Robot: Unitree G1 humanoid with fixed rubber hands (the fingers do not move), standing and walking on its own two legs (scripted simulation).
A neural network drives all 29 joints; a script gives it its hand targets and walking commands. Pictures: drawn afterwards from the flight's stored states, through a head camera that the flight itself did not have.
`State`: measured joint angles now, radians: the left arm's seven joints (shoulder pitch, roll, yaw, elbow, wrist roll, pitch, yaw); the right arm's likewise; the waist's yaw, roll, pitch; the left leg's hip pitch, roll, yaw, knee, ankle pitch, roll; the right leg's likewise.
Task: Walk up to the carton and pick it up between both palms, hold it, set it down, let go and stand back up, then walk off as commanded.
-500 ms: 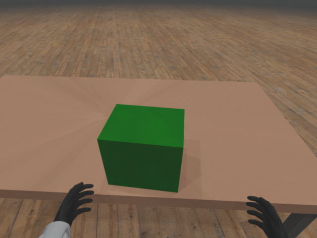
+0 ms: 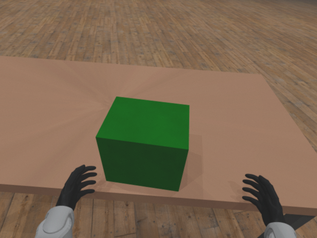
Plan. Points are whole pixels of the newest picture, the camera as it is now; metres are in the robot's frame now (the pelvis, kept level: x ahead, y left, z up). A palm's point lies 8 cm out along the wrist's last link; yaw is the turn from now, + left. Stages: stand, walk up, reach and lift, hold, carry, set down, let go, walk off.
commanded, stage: reach and lift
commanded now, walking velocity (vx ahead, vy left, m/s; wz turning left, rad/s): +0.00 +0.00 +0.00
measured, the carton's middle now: (147, 143) +0.38 +0.04 +0.05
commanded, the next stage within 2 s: none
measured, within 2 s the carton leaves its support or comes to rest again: neither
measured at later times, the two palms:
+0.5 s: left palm (85, 157) +0.30 +0.19 +0.09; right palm (262, 162) +0.30 -0.24 +0.10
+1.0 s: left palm (97, 117) +0.38 +0.17 +0.15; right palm (249, 126) +0.38 -0.22 +0.14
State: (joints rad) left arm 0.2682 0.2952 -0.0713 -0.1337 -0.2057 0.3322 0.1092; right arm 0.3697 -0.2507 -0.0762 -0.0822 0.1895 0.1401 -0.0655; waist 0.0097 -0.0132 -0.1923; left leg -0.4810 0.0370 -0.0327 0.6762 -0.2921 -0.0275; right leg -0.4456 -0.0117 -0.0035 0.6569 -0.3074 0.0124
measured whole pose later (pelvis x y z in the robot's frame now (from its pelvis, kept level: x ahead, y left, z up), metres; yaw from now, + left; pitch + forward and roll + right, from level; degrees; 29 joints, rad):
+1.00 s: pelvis +0.00 -0.02 +0.01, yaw -1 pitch +4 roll +2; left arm -0.55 0.30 0.07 0.24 -0.21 0.53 0.05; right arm -0.53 -0.25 -0.08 0.29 0.23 0.37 -0.13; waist 0.01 -0.02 0.01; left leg -0.34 0.04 0.00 0.45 -0.18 -0.06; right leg -0.37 -0.01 0.02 0.55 -0.25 0.00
